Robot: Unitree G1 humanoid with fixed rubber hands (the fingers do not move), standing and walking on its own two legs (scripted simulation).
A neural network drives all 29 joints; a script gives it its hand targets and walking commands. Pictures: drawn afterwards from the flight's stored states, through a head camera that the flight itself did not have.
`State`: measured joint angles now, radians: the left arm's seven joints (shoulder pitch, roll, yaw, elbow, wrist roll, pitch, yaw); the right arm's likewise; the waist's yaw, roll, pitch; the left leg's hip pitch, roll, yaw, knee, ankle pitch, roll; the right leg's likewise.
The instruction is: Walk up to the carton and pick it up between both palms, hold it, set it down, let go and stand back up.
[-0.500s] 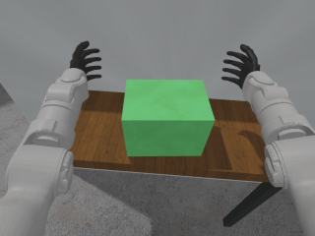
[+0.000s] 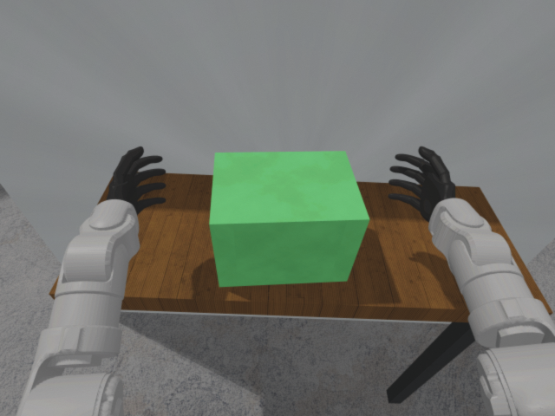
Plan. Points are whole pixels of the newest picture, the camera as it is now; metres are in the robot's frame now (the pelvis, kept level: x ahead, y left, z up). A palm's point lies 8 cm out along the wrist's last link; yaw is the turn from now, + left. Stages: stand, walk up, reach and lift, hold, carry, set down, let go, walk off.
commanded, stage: set down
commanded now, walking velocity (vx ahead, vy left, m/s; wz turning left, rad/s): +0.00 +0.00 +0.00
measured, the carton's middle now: (282, 218) +0.45 +0.00 +0.03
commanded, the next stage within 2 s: none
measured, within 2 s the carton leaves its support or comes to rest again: neither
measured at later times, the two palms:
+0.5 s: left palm (131, 278) +0.30 +0.21 +0.08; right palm (454, 279) +0.30 -0.23 +0.09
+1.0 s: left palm (126, 328) +0.25 +0.21 +0.03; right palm (453, 336) +0.24 -0.23 +0.04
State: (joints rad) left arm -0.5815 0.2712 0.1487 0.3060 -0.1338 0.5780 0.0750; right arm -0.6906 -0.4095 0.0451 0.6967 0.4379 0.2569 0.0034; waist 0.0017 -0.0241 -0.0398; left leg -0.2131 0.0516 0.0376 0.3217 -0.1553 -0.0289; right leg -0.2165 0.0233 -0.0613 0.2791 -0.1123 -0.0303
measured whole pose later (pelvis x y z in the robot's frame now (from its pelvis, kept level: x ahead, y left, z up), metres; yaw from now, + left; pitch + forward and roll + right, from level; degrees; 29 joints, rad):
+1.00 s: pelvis +0.02 +0.01 +0.00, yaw -3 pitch -2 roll +0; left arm 0.17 0.14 0.04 -0.05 -0.10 0.27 0.10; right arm 0.17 -0.29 -0.04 0.11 0.27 0.05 0.06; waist 0.03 -0.02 0.03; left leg -0.05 0.04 0.09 0.25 -0.17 -0.02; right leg -0.10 0.02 -0.01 0.28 -0.14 -0.02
